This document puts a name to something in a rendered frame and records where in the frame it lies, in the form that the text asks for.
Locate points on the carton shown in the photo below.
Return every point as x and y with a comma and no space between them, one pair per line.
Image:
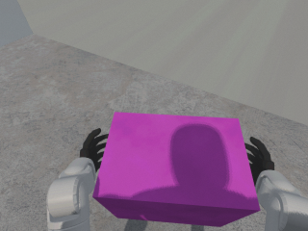
179,169

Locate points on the robot right hand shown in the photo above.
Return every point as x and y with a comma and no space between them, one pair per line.
260,161

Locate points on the right robot forearm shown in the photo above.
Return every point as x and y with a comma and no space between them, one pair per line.
286,209

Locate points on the robot left hand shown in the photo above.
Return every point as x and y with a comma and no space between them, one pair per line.
91,147

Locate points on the left robot forearm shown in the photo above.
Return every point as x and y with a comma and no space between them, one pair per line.
67,200

